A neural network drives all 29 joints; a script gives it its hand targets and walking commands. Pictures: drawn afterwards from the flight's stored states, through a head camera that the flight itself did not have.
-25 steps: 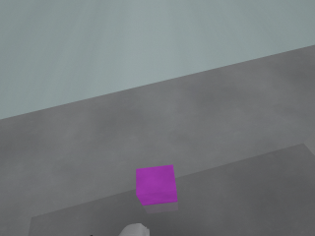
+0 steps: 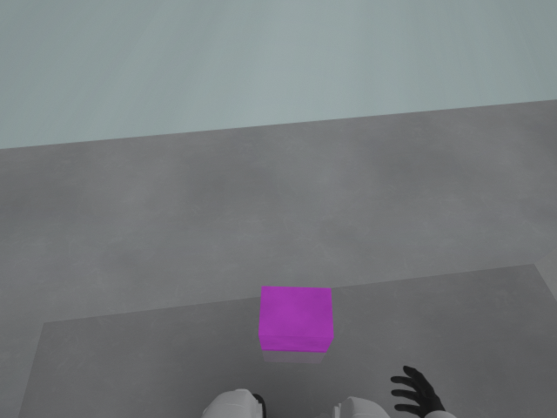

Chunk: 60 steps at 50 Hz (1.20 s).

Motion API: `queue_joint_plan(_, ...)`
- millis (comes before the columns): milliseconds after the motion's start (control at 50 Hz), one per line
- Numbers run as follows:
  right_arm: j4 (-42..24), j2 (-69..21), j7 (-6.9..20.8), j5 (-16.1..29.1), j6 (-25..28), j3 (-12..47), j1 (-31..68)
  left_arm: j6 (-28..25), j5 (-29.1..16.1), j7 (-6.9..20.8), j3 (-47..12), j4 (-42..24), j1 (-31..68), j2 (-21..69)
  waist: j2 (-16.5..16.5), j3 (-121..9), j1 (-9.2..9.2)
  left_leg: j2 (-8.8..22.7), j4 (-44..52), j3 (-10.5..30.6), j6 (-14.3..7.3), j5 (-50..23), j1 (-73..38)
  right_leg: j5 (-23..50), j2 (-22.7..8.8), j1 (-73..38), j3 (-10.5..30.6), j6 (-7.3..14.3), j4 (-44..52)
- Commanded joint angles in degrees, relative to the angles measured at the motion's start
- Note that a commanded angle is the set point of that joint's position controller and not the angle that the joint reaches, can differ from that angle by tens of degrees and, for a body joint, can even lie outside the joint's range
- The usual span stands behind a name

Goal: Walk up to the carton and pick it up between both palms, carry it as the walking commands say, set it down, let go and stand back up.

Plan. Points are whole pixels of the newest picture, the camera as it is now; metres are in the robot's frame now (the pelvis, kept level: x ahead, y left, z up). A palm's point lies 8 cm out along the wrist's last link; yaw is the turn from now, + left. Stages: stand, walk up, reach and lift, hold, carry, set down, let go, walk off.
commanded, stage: walk up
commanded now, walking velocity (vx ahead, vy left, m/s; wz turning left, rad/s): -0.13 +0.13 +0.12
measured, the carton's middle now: (294, 320) +0.42 +0.01 -0.66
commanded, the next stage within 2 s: none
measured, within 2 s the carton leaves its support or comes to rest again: neither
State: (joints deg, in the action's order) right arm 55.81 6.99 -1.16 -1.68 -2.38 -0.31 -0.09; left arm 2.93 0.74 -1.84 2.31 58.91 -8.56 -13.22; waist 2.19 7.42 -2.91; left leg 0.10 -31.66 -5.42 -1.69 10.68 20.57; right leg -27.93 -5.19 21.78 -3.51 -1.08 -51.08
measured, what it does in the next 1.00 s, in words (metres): steps on the spot: right foot, then left foot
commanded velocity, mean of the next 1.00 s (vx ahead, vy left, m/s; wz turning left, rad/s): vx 0.09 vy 0.00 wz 0.04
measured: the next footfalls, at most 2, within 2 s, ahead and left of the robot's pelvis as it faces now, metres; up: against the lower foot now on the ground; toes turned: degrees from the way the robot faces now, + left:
right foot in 0.08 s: +0.05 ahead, -0.13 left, +0.00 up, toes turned -6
left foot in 0.34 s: +0.02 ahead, +0.14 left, +0.00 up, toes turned +4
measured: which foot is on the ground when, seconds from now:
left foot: down 0.00-0.10, up 0.12-0.32, down 0.34-0.84, up 0.86-1.00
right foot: up 0.00-0.06, down 0.08-1.00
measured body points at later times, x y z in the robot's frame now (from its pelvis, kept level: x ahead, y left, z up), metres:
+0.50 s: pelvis -0.02 +0.02 +0.02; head -0.01 +0.03 +0.47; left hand +0.00 +0.24 -0.15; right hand -0.01 -0.21 -0.14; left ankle -0.02 +0.14 -0.73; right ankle -0.01 -0.10 -0.73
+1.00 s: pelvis +0.04 -0.03 +0.02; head +0.03 -0.05 +0.47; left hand -0.01 +0.20 -0.13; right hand +0.07 -0.27 -0.15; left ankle +0.02 +0.11 -0.67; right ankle +0.01 -0.13 -0.73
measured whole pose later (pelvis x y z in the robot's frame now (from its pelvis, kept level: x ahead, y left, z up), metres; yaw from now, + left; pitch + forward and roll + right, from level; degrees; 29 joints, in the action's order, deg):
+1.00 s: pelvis +0.04 -0.03 +0.02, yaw +2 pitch -2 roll +1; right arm 64.9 12.4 0.3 -1.7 -0.6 -2.7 -14.9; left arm -2.4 0.8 -1.6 1.6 63.1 -22.0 -8.3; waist -2.5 -0.4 -1.9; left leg 2.9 -52.7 -2.0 0.8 19.0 21.5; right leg -15.7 -2.1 6.2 -7.6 1.2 -23.9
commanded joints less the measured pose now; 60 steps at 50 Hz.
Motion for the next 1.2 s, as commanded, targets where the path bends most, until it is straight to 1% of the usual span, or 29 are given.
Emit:
queue_joint_plan(0, -1.37, 14.00, -0.52, -0.19, -0.05, -3.92, -5.64, -0.81, -0.54, -1.62, 0.70, -1.52, -7.25, -3.43, -15.84, -13.42, 2.21, 14.58, 6.59, 11.80, -7.19, -41.38, -11.12, 2.35, 1.84, -4.65, 0.08, 0.65, 7.05)
queue_joint_plan(60, -3.36, 11.15, -0.73, 0.32, -0.29, -3.79, -4.78, -1.52, -0.46, -0.93, 0.69, -0.22, -10.46, -1.99, -1.21, -13.71, -1.15, 13.83, 7.79, 13.63, -5.60, -7.09, -1.36, 13.46, 0.83, -18.15, 1.25, 2.17, 26.27)
queue_joint_plan(80, -4.29, 8.80, -0.44, 0.91, 0.02, -3.20, -4.05, -2.04, 0.38, -1.13, 1.69, -1.47, -7.53, -6.74, 15.32, -10.97, -1.49, 5.97, -0.53, 6.42, -1.24, -3.34, 3.71, 19.38, -9.60, -15.45, 11.84, 5.36, 31.94)
queue_joint_plan(100, -4.98, 9.95, -0.20, 0.42, -1.32, -4.26, 0.39, -2.10, 1.19, -1.68, 2.83, -2.15, -10.00, -13.38, 18.87, -8.32, -3.95, -1.31, -19.26, 1.76, 2.99, 19.23, 15.59, 40.66, -26.71, -16.35, 27.24, 12.74, 35.37)
queue_joint_plan(120, -4.25, 10.90, -0.44, 0.15, -2.13, -4.07, -0.12, -2.33, 1.22, -1.79, 3.46, -1.85, -11.36, -13.72, 8.90, -10.36, -3.54, 1.16, -30.52, 5.54, 3.36, 20.85, 14.00, 39.07, -26.41, -16.13, 25.29, 15.09, 34.24)
queue_joint_plan(140, -3.88, 9.78, -0.36, 0.60, -1.88, -3.96, -1.80, -2.75, 0.58, -1.80, 2.29, -3.72, -5.30, -10.07, 6.20, -7.97, -0.29, 1.52, -33.92, 6.26, 3.35, 18.76, 10.27, 38.93, -21.52, -10.73, 18.85, 13.56, 33.56)
queue_joint_plan(180, -1.08, 7.39, 0.29, 1.41, -0.14, -2.65, -8.70, -2.48, -0.32, -0.81, 0.22, -4.51, 3.19, -2.16, 9.57, -9.10, 3.63, 2.17, -19.16, 6.63, 2.58, 10.73, -0.70, 22.36, -7.80, -6.69, 5.66, 8.63, 36.34)
queue_joint_plan(200, -0.03, 7.06, 0.61, 1.31, -0.07, -2.39, -8.95, -2.11, 0.08, -0.66, 0.74, -4.17, 2.27, -3.23, 13.58, -8.99, 3.09, 0.36, -16.06, 3.08, 2.98, 11.65, -1.31, 19.65, -6.92, -7.71, 4.69, 8.54, 36.84)
queue_joint_plan(300, 1.49, 5.51, -0.68, 1.52, 1.87, -1.28, -12.67, -3.03, -0.31, -0.32, 1.36, -0.14, -4.93, -4.28, 1.92, -9.35, 4.00, 1.57, 11.89, 2.29, 2.41, 2.05, -11.85, 31.76, -8.05, -13.24, 5.66, 7.74, 29.36)
queue_joint_plan(320, 2.18, 7.16, -0.98, 1.19, 2.25, -1.28, -13.60, -3.44, -0.02, -0.09, 0.49, 0.51, -5.70, -1.67, 1.48, -10.26, 4.06, 4.98, 12.61, 4.14, 2.27, -3.66, -17.92, 27.18, -5.57, -9.33, 4.10, 5.50, 28.83)
queue_joint_plan(360, 3.12, 11.09, -0.70, 0.89, 2.60, -1.81, -12.93, -3.30, -0.43, -0.07, -0.31, 0.22, -6.86, 1.27, -11.16, -7.64, 2.25, 12.85, 15.08, 14.47, -2.57, -12.29, -12.35, 13.42, 1.64, -8.04, 0.40, 1.52, 27.83)
queue_joint_plan(540, 5.38, 8.16, -0.99, 1.22, 2.99, -1.78, -14.53, -3.48, -0.43, 0.24, -0.71, 4.27, -8.57, -0.24, -5.05, -2.55, 2.43, 7.93, 16.35, 9.02, -1.14, 3.29, -8.43, 19.89, -1.73, -12.03, 0.83, 1.86, 32.17)
queue_joint_plan(580, 6.34, 9.78, -0.60, 1.62, 2.89, -2.53, -17.15, -3.78, 0.90, 0.21, -0.05, 4.12, -9.39, -1.35, -4.02, -4.14, 3.70, 7.96, 12.23, 6.44, 0.48, 8.49, -10.38, 11.55, -1.77, -11.03, -0.60, 1.28, 31.08)
queue_joint_plan(600, 5.69, 13.67, -0.14, 1.00, 2.45, -4.08, -21.77, -3.13, 1.08, 1.12, 1.69, 2.59, -9.81, -4.33, -3.11, -5.08, 5.17, 12.38, 15.84, 16.48, -2.65, 31.78, -10.87, -7.45, -0.76, -4.34, 0.63, 0.98, 25.31)
queue_joint_plan(620, 6.86, 15.33, -0.22, 0.52, 1.84, -4.98, -25.32, -2.25, 1.16, 2.06, 2.20, 0.33, -7.05, -3.22, -11.48, -0.43, 6.84, 19.79, 25.41, 26.54, -5.29, 43.98, -10.41, -7.12, 2.12, 3.25, -3.20, -1.16, 13.16)
queue_joint_plan(640, 7.07, 15.93, -0.61, 0.23, 1.94, -5.57, -25.05, -2.08, 1.33, 2.39, 2.37, -2.03, -2.65, -2.10, -14.17, 3.75, 7.36, 24.41, 30.29, 32.97, -8.66, 43.09, -6.90, -2.73, 1.54, 7.52, -1.45, -1.93, 1.16)
queue_joint_plan(660, 6.90, 14.53, -0.69, 0.07, 2.59, -4.93, -22.70, -2.19, 1.61, 2.83, 1.73, -2.18, -2.86, -0.79, -14.37, 5.29, 6.34, 24.55, 29.84, 30.44, -8.35, 40.70, -6.72, -0.35, -0.49, 11.21, 1.21, -1.86, -2.01)
queue_joint_plan(740, 5.00, 12.93, -0.36, 0.25, 3.92, -4.25, -15.04, -3.45, 0.67, 2.70, 0.97, -0.98, -10.33, 0.47, -9.02, -0.34, 2.32, 17.23, 24.83, 16.18, -4.77, 21.44, -1.71, 4.40, 0.68, -5.01, 0.45, -1.22, 10.57)
queue_joint_plan(800, 5.34, 11.17, 0.35, -0.05, 3.32, -3.94, -11.02, -3.92, -0.04, 1.64, 0.79, 2.41, -19.05, 0.92, -9.20, 0.63, -1.90, 9.32, 17.04, 8.73, -1.23, 21.52, 8.20, 13.85, 4.51, -23.09, -5.68, -0.91, 24.85)
queue_joint_plan(820, 5.45, 9.69, 0.62, 0.13, 3.10, -3.83, -13.32, -4.43, 0.24, 1.11, 0.92, 3.45, -21.21, -1.05, -7.30, 1.45, -1.68, 6.22, 7.14, 5.83, -0.85, 21.17, 10.46, 11.92, 0.43, -25.32, -2.07, -0.90, 29.44)
queue_joint_plan(840, 3.21, 5.26, 0.84, 0.34, 3.21, -2.47, -11.97, -5.47, 0.33, 0.24, 2.93, 4.31, -25.25, -6.55, 12.90, 0.11, -3.87, 0.41, -11.62, 2.12, 1.09, 17.21, 16.16, -5.01, -14.22, -23.62, 20.32, 3.12, 42.43)
queue_joint_plan(860, 1.48, 5.06, 0.57, 0.39, 2.69, -2.16, -9.71, -5.12, 1.25, -0.22, 3.39, 3.85, -26.50, -9.97, 13.45, 0.59, -3.82, 1.29, -24.08, 3.00, 1.88, 19.99, 17.29, -6.81, -23.13, -17.79, 32.85, 8.36, 48.63)
queue_joint_plan(880, 2.15, 5.90, 0.90, -0.05, 2.71, -2.51, -10.25, -5.37, 1.23, 0.03, 3.01, 3.30, -23.01, -10.07, 9.80, 0.75, -2.23, 4.11, -29.73, 5.78, 1.57, 17.03, 16.23, -13.50, -23.86, -13.59, 34.06, 9.60, 49.92)
queue_joint_plan(940, 4.27, 6.43, 2.26, -0.60, 3.63, -2.51, -11.65, -6.18, 0.16, -0.16, 1.11, 1.80, -13.43, -4.18, 8.56, 4.54, 1.40, 5.42, -26.10, 6.09, 2.51, 7.42, 12.95, 3.53, -13.77, -10.39, 14.50, 8.68, 45.84)
queue_joint_plan(980, 7.40, 4.69, 0.95, 0.54, 2.94, -1.73, -16.17, -6.59, -0.82, -0.46, -0.61, 1.85, -10.90, -0.58, 3.90, 1.96, 4.05, 4.15, -14.18, 5.92, 2.69, 7.10, 1.47, 49.59, -9.39, -10.18, 4.39, 7.39, 35.19)
queue_joint_plan(1080, 3.55, 7.22, 0.04, 0.68, 0.89, -2.51, -10.50, -5.34, 0.58, -1.77, 1.99, 4.30, -17.53, -7.56, 7.38, -3.76, 0.97, 0.69, -8.49, 0.48, 2.51, 7.36, 4.89, 66.27, -16.57, -20.11, 8.03, 8.68, 28.29)
queue_joint_plan(1100, 2.74, 6.85, -0.19, 0.86, 0.46, -2.69, -9.08, -5.29, 0.82, -1.69, 1.64, 4.10, -17.98, -6.53, 3.04, -3.71, 1.43, 1.74, -8.49, 2.50, 2.23, 8.99, 2.94, 64.14, -18.01, -17.17, 10.84, 9.13, 29.08)
queue_joint_plan(1140, 3.72, 4.65, -0.36, 1.45, 2.30, -1.42, -14.01, -4.07, -0.39, -1.18, 0.38, 4.87, -12.11, -1.57, 7.72, -5.18, 5.09, 1.46, 9.23, 2.34, 0.38, -4.52, -11.26, 43.61, -7.32, -10.92, 1.05, 4.85, 27.50)
queue_joint_plan(1180, 3.63, 11.67, -0.99, 1.44, 3.32, -3.23, -15.48, -4.33, 0.12, -0.64, -0.97, 4.28, -16.65, 3.29, -10.51, -8.46, 3.30, 13.65, 9.17, 14.04, -2.50, -31.86, -18.94, 14.23, -0.49, -5.27, -0.82, 0.34, 23.57)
